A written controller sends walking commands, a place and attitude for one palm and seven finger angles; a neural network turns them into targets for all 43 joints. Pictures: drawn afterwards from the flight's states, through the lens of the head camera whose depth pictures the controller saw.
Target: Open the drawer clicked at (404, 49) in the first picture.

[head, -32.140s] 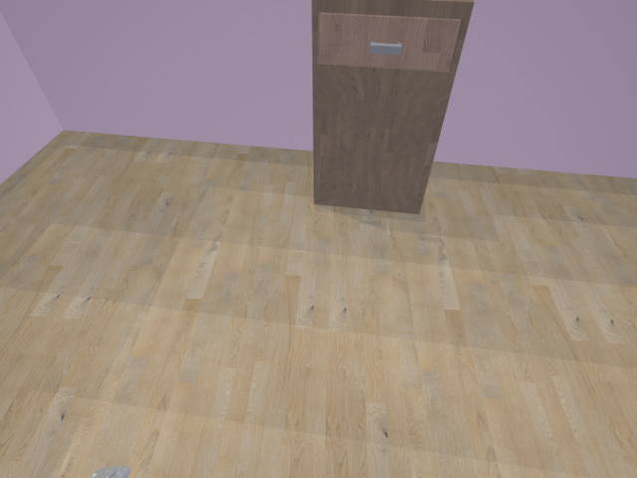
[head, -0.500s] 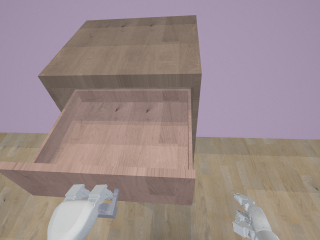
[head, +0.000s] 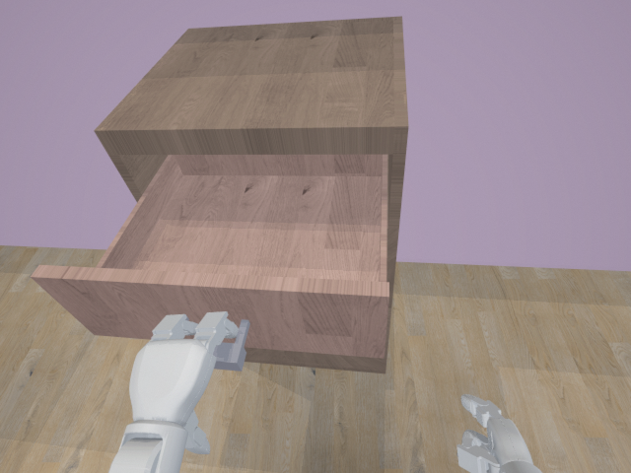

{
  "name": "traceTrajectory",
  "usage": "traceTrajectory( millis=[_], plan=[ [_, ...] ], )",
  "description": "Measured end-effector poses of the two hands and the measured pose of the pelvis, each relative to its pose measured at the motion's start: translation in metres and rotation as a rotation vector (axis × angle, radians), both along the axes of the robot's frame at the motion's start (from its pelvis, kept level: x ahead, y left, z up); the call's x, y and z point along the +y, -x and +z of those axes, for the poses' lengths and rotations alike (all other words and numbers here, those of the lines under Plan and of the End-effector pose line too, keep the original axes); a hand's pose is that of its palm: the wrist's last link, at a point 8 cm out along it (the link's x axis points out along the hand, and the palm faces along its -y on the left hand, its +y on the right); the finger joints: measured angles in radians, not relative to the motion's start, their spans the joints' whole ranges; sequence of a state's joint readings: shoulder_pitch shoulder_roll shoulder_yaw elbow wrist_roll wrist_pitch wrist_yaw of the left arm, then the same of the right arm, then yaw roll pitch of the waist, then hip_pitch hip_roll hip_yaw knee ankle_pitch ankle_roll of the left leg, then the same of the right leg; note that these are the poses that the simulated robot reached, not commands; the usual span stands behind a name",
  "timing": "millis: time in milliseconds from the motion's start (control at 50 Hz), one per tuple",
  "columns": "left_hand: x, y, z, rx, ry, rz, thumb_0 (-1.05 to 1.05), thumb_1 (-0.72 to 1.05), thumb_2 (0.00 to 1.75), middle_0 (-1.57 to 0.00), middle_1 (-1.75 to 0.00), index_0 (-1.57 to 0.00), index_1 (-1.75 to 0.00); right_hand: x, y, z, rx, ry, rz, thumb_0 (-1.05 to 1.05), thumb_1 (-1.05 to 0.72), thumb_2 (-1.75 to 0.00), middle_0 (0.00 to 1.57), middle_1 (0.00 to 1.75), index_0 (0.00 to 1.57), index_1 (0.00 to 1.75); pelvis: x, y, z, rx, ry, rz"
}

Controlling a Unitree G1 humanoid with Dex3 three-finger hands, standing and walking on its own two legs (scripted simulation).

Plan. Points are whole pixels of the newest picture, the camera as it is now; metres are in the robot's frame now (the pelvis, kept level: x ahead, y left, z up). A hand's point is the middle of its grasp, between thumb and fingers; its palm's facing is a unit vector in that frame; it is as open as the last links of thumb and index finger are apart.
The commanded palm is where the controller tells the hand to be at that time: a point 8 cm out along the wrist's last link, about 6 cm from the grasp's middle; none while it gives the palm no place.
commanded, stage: open the thumb to release the handle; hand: left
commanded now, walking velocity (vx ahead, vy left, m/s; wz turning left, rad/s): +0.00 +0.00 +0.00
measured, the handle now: (208, 339) +0.28 +0.18 +0.03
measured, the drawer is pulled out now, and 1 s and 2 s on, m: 0.26 0.23 0.20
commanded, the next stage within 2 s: lift the hand off the handle in 0.32 s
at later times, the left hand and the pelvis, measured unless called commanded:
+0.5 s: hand (199, 382) +0.22 +0.18 +0.02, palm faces +0.03 -0.14 -0.99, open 14.4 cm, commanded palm +0.20 +0.19 +0.07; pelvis +0.00 +0.01 +0.01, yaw -1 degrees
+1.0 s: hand (201, 372) +0.23 +0.18 +0.02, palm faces -0.06 -0.15 -0.99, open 14.7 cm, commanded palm +0.21 +0.18 +0.11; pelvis +0.01 +0.02 +0.01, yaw -2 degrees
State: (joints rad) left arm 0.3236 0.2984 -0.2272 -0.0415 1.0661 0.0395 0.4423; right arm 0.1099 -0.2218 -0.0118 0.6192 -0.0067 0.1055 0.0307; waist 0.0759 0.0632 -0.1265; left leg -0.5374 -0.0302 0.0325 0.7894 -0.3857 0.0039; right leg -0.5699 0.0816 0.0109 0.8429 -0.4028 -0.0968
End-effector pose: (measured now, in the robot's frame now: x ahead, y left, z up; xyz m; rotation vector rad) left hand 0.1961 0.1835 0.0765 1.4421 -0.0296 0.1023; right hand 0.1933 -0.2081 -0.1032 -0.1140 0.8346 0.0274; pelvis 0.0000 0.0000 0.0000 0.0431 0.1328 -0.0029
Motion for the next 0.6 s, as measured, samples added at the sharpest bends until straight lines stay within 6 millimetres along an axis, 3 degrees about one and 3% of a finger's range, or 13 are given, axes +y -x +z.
traceTrajectory(
  millis=[200,340,600],
  plan=[
    [0.001,-0.007,0.001,0.078,0.003,-0.023,0.00,-0.49,0.30,-0.45,-0.61,-0.45,-0.76,-0.007,0.003,0.025,-0.070,0.016,-0.038,0.01,-0.91,-0.90,0.20,0.30,0.20,0.30,-0.001,0.005,0.009,-0.033,0.005,-0.019],
    [0.003,-0.004,-0.003,0.075,0.005,-0.043,0.00,-0.49,0.30,-0.41,-0.59,-0.43,-0.66,-0.013,0.001,0.025,-0.053,0.056,-0.040,0.01,-0.91,-0.90,0.20,0.30,0.20,0.30,0.005,0.002,0.010,-0.026,0.014,-0.016],
    [0.003,-0.011,-0.006,0.045,0.005,-0.047,0.00,-0.49,0.30,-0.38,-0.58,-0.44,-0.60,0.014,-0.008,0.015,-0.019,0.015,-0.007,0.01,-0.91,-0.90,0.19,0.30,0.20,0.30,0.014,-0.004,0.007,-0.016,0.017,-0.007]
  ],
)
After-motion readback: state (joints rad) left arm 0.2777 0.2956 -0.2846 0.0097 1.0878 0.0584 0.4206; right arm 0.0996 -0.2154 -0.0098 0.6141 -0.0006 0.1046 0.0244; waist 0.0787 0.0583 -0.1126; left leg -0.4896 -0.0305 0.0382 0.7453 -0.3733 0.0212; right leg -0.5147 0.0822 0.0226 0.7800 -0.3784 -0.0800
